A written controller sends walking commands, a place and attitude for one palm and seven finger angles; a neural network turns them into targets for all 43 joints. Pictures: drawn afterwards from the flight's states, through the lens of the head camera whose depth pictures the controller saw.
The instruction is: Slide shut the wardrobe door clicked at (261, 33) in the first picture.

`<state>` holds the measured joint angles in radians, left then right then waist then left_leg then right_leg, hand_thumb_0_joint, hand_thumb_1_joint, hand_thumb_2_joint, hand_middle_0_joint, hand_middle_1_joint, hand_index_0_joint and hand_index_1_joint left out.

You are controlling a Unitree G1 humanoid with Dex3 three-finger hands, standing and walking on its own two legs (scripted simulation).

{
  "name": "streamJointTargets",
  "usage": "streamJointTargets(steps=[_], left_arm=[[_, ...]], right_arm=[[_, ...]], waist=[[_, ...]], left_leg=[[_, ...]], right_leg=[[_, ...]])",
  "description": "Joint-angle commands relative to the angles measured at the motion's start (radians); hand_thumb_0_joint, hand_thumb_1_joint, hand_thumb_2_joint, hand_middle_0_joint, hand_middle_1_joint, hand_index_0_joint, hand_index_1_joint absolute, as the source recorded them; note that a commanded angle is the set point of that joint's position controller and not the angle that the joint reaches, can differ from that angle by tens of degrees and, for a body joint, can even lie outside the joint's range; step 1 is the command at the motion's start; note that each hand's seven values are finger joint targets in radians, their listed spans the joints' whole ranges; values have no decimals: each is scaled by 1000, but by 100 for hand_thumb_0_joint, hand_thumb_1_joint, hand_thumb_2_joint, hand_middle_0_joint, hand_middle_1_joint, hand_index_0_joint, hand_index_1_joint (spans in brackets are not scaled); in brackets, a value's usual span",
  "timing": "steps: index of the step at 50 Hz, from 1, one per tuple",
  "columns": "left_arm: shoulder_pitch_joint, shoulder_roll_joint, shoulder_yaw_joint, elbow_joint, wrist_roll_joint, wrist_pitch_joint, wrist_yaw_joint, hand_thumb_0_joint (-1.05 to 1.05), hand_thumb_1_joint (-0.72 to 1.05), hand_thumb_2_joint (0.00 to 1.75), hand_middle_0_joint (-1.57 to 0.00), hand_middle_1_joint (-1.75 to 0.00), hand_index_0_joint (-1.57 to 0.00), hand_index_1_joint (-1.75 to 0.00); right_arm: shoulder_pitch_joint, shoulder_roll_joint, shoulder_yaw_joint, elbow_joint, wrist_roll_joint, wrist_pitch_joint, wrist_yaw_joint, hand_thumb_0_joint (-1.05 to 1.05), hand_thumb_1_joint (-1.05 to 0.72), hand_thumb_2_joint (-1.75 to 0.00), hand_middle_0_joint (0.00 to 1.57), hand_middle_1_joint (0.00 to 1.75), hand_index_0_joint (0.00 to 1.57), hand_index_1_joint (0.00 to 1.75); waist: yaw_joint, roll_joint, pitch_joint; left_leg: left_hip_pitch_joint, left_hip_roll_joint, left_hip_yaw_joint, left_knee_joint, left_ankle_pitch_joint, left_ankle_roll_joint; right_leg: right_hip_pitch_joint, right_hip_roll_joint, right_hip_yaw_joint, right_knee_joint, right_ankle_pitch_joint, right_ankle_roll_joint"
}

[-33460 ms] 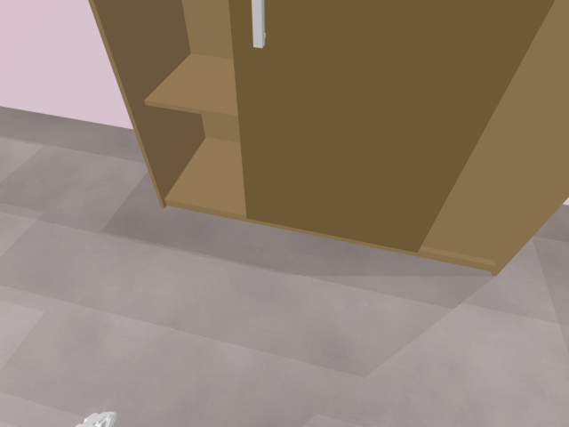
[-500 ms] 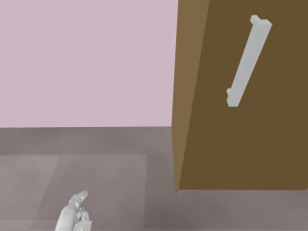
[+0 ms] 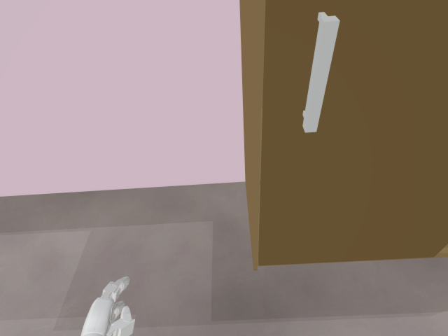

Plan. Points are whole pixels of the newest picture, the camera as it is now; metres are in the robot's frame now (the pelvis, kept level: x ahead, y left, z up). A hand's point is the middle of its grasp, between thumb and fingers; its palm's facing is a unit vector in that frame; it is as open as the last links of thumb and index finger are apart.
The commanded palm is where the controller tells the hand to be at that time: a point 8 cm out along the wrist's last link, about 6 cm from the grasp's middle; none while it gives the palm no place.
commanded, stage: stop stepping back and stand still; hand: right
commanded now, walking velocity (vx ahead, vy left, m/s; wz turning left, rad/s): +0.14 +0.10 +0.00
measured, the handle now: (315, 77) +0.55 -0.19 +0.20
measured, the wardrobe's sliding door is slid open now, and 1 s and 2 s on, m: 0.00 0.00 0.00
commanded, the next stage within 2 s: let the arm hang, fingers relaxed in 0.58 s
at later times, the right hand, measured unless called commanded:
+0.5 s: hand out of the picture +0.17 -0.28 +0.16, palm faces +0.41 +0.82 -0.39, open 7.4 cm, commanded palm +0.11 -0.31 +0.19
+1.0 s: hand out of the picture +0.01 -0.18 -0.17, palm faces -0.04 +0.99 -0.14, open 7.3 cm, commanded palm none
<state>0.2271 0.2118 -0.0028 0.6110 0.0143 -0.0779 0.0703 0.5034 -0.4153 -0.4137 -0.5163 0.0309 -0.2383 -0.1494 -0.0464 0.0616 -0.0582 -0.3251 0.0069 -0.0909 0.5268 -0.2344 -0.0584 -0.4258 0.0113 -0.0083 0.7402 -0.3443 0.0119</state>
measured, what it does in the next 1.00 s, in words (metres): steps on the spot: right foot, then left foot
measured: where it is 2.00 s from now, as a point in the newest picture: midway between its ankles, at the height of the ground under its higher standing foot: outside the picture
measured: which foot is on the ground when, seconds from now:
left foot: down 0.00-0.04, up 0.06-0.28, down 0.30-1.00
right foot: up 0.00-0.00, down 0.02-1.00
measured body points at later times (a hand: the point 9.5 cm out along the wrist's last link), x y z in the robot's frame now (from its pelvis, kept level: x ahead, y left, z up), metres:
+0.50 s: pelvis -0.03 -0.02 +0.01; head -0.06 -0.04 +0.46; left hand +0.11 +0.22 -0.06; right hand +0.14 -0.32 +0.18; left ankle -0.07 +0.10 -0.73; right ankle +0.03 -0.09 -0.73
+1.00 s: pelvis -0.04 -0.01 +0.00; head -0.03 -0.04 +0.45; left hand +0.03 +0.26 -0.12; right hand +0.02 -0.24 -0.16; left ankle -0.07 +0.10 -0.73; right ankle +0.03 -0.09 -0.73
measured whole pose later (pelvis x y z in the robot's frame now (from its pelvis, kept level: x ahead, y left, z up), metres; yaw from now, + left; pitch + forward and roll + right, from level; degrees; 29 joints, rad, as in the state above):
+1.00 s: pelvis -0.04 -0.01 +0.00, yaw -1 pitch -1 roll +1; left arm 0.22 0.27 -0.01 0.93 0.03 0.02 0.00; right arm 0.28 -0.20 0.03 0.91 -0.02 0.06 0.00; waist 0.02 0.04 0.03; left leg -0.17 -0.01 0.05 0.52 -0.33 0.01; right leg -0.34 0.03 -0.03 0.54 -0.19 -0.06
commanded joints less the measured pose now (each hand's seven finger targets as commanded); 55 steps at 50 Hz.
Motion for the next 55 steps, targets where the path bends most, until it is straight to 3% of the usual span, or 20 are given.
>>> streamJointTargets(steps=[1, 2, 3, 4, 6, 7, 10, 13, 16, 18, 21, 28, 33, 34, 36, 41, 44, 47, 51, 55], left_arm=[[-87, 149, 53, -155, -21, -106, 33, 0, 90, 90, -20, -30, -20, -30], [-86, 130, 54, -147, -22, -118, 31, 0, 90, 90, -20, -30, -20, -30], [-82, 123, 50, -151, -9, -123, 29, 0, 90, 90, -20, -30, -20, -30], [-82, 114, 49, -144, 2, -131, 19, 0, 90, 90, -20, -30, -20, -30], [-75, 110, 44, -133, -5, -145, -4, 0, 90, 90, -20, -30, -20, -30], [-80, 117, 44, -142, -7, -147, -10, 0, 90, 90, -20, -30, -20, -30], [-76, 118, 35, -133, 0, -122, -12, 0, 90, 90, -20, -30, -20, -30], [-72, 115, 36, -135, 8, -84, -1, 0, 90, 90, -20, -30, -20, -30], [-75, 113, 32, -126, 15, -74, 5, 0, 90, 90, -20, -30, -20, -30], [-89, 118, 43, -129, -1, -80, 7, 0, 90, 90, -20, -30, -20, -30], [-111, 112, 38, -144, -6, -72, 6, 0, 90, 90, -20, -30, -20, -30], [-111, 119, 40, -132, -5, -85, 17, 0, 90, 90, -20, -30, -20, -30], [-102, 120, 41, -136, -8, -91, 19, 0, 90, 90, -20, -30, -20, -30], [-113, 329, 91, 110, -16, -112, -72, 0, 90, 90, -20, -30, -20, -30], [-43, 245, 81, 80, -22, -24, -65, 0, 90, 90, -20, -30, -20, -30], [-91, 260, 62, 115, 5, 34, -61, 0, 90, 90, -20, -30, -20, -30], [-90, 241, 49, 172, 15, 63, -64, 0, 90, 90, -20, -30, -20, -30], [-73, 225, 35, 232, 15, 70, -60, 0, 90, 90, -20, -30, -20, -30], [-39, 186, 30, 321, 10, 68, -47, 0, 90, 90, -20, -30, -20, -30], [18, 162, 30, 388, 3, 69, -38, 0, 90, 90, -20, -30, -20, -30]], right_arm=[[-196, -191, -112, -196, -12, -62, -35, 0, -90, -90, 20, 30, 20, 30], [-151, -210, -138, -188, 5, -69, -30, 0, -90, -90, 20, 30, 20, 30], [-165, -188, -129, -253, 7, -64, -28, 0, -90, -90, 20, 30, 20, 30], [-195, -178, -118, -300, -5, -61, -32, 0, -90, -90, 20, 30, 20, 30], [-110, -135, -85, -277, -17, -50, -33, 0, -90, -90, 20, 30, 20, 30], [-90, -138, -83, -293, -18, -46, -32, 0, -90, -90, 20, 30, 20, 30], [-10, -130, -72, -189, -10, -16, -27, 0, -90, -90, 20, 30, 20, 30], [-17, -161, -95, -118, 2, 1, -16, 0, -90, -90, 20, 30, 20, 30], [-87, -188, -118, -100, 23, -1, -8, 0, -90, -90, 20, 30, 20, 30], [-36, -154, -94, -72, 19, 11, -5, 0, -90, -90, 20, 30, 20, 30], [-21, -151, -82, -115, 18, 11, -4, 0, -90, -90, 20, 30, 20, 30], [-114, -162, -85, -138, 1, -17, -14, 0, -90, -90, 20, 30, 20, 30], [-97, -154, -83, -109, 1, -25, -15, 0, -90, -90, 20, 30, 20, 30], [-67, 8, 286, 680, -72, 135, 129, 0, -90, -90, 20, 30, 20, 30], [-101, 34, 284, 700, -59, 223, 151, 0, -90, -90, 20, 30, 20, 30], [-242, -30, 321, 960, -66, 230, 152, 0, -90, -90, 20, 30, 20, 30], [-295, -30, 353, 1136, -60, 236, 144, 0, -90, -90, 20, 30, 20, 30], [-274, -14, 374, 1292, -54, 235, 138, 0, -90, -90, 20, 30, 20, 30], [-200, 37, 378, 1464, -46, 229, 137, 0, -90, -90, 20, 30, 20, 30], [-173, 69, 391, 1563, -43, 222, 133, 0, -90, -90, 20, 30, 20, 30]], waist=[[25, -295, -56], [33, -269, -114], [53, -354, -77], [60, -344, -23], [46, -257, -27], [41, -278, -49], [52, -312, -11], [57, -176, 2], [60, -181, -14], [46, -93, -35], [45, -77, -12], [46, -158, 24], [38, -137, -4], [82, -112, 41], [58, -63, -67], [57, 115, 28], [67, -10, 71], [53, -160, 66], [40, -227, 25], [52, -150, 25]], left_leg=[[-40, -28, 59, 124, -39, 49], [-25, -54, 56, 203, -170, 46], [-41, -51, 44, 299, -221, 42], [-54, -37, 18, 344, -199, 47], [-6, -27, 56, 231, -162, 53], [47, -39, 84, 154, -152, 53], [205, -78, 166, -72, -139, 72], [258, -36, 110, -215, -91, 100], [152, 9, 69, -239, -69, 119], [145, -8, 65, -233, -121, 104], [99, 18, 31, -271, -132, 107], [25, 33, 6, -260, -106, 100], [74, 30, 12, -234, -2, 86], [24, 103, 80, -51, 260, 97], [13, 87, 56, -31, 115, 99], [20, 125, -8, -105, 2, 149], [-20, 131, -33, -156, -104, 173], [65, 75, 6, -138, -103, 133], [143, 78, 17, -171, -58, 131], [141, 89, 22, -214, -18, 132]], right_leg=[[185, -253, 280, -449, 136, -104], [191, -295, 340, -535, -80, -104], [140, -310, 443, -613, -218, -104], [117, -317, 450, -621, -216, -116], [146, -272, 303, -555, -111, -116], [143, -247, 245, -545, -119, -99], [54, -190, 194, -590, -255, -28], [47, -139, 136, -502, -132, 1], [178, -120, 116, -460, 57, 37], [197, -122, 121, -484, -33, 12], [197, -96, 91, -430, -14, -12], [236, -99, 97, -384, 55, -36], [247, -103, 100, -380, 132, -44], [168, -127, 112, -171, 505, -64], [210, -145, 105, -172, 480, -67], [114, -96, 147, -193, 276, -79], [165, -74, 147, -228, 198, -69], [157, -111, 198, -351, 164, -78], [182, -112, 189, -403, 98, -76], [246, -113, 163, -384, 174, -73]])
